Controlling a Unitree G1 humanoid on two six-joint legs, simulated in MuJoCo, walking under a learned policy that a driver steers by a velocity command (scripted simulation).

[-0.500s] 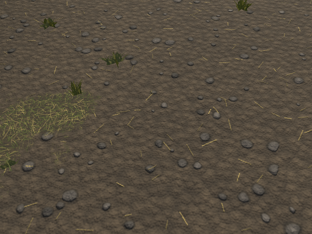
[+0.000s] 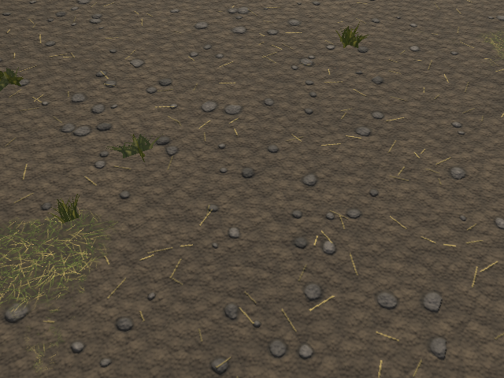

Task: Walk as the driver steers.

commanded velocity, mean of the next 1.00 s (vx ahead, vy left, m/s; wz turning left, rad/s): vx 0.50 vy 0.00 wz -0.12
